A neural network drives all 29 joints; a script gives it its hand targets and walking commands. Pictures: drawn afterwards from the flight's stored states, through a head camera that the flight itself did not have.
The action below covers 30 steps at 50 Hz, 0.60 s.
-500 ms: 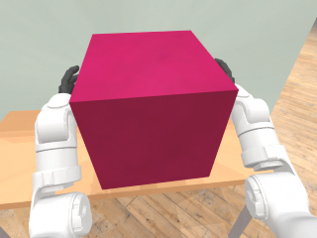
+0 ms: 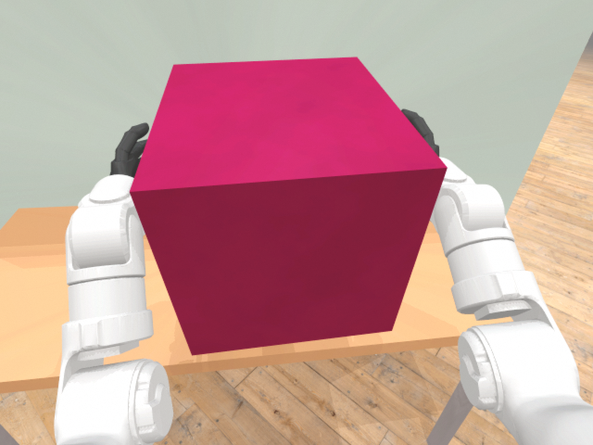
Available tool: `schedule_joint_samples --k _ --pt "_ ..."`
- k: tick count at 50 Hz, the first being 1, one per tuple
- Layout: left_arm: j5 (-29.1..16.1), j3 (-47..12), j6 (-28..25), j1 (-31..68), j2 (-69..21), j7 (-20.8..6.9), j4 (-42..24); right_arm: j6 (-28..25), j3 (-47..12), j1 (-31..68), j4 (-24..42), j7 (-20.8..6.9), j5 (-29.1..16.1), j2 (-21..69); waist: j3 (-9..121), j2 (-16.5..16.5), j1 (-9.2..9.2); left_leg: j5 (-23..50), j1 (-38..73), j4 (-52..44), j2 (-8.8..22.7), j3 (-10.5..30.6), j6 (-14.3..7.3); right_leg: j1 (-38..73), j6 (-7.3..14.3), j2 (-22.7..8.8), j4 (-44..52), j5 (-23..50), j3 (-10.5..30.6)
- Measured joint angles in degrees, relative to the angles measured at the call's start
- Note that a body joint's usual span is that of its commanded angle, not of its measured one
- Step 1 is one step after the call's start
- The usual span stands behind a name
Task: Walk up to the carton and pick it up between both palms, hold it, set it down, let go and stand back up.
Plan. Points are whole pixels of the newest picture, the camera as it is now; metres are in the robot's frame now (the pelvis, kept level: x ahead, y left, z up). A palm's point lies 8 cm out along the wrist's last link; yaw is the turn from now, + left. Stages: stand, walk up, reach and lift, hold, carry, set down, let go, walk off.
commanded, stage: hold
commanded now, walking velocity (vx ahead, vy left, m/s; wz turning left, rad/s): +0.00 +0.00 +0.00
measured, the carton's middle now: (280, 195) +0.39 +0.00 +0.21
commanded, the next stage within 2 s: set down in 0.74 s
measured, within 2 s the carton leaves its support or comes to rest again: neither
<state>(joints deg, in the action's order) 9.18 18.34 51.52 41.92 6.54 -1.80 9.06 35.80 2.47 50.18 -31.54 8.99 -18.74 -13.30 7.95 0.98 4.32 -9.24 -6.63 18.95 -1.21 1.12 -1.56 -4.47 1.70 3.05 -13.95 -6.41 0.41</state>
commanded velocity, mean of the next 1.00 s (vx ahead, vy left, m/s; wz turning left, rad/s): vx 0.00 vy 0.00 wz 0.00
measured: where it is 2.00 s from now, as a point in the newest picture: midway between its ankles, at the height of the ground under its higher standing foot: outside the picture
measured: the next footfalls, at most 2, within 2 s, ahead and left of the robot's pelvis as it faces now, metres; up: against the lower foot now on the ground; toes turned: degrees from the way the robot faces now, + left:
none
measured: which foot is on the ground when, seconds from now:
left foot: down 0.00-1.00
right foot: down 0.00-1.00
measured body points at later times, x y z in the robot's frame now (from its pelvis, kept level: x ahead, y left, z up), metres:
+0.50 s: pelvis +0.00 +0.00 +0.00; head -0.09 +0.02 +0.44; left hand +0.37 +0.19 +0.27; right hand +0.37 -0.18 +0.28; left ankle +0.01 +0.10 -0.75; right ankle +0.02 -0.10 -0.75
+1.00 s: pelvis +0.00 +0.00 +0.00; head -0.08 +0.02 +0.44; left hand +0.38 +0.19 +0.27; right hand +0.39 -0.17 +0.28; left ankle +0.01 +0.10 -0.75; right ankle +0.02 -0.10 -0.75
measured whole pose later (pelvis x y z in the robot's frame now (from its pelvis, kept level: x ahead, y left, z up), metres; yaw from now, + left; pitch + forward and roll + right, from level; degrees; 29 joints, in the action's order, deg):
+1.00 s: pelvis +0.00 +0.00 +0.00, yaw +1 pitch -5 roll -1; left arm 10.8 22.3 42.0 46.3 6.8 -4.3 16.8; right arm 26.7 7.0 53.0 -38.3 6.7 -13.5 -10.0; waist 5.8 1.6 5.1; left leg -8.8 -4.7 18.5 -1.8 2.0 -1.6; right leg -2.7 1.5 2.6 -14.7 -7.0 -0.1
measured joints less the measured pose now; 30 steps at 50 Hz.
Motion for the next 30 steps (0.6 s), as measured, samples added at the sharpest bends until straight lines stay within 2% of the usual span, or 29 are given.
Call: schedule_joint_samples --k 11,16,30 --pt "-0.11 0.04 -0.07 0.04 0.07 -0.03 0.20 0.09 0.01 -0.01 0.03 0.07 0.04 0.05 0.08 0.00 0.01 0.04 0.01 -0.05 -0.03 0.14 0.02 0.02 0.01 0.03 -0.01 -0.03 0.07" --pt "-0.75 0.20 -0.06 -0.45 0.35 0.03 -1.46 -0.04 -0.68 -0.60 1.88 0.56 -0.44 -0.02 0.19 -0.17 0.77 -0.13 0.12 0.32 -0.16 0.51 0.01 0.37 -0.13 -0.06 -0.11 -0.20 -0.21" --pt "0.45 0.86 -0.59 2.46 0.39 -0.63 3.49 -0.19 -0.02 1.94 -2.85 -0.21 0.49 -0.25 0.29 -0.46 0.39 0.28 0.70 0.02 -0.52 -0.01 -0.43 0.47 -0.48 -0.41 -0.61 -0.10 0.39"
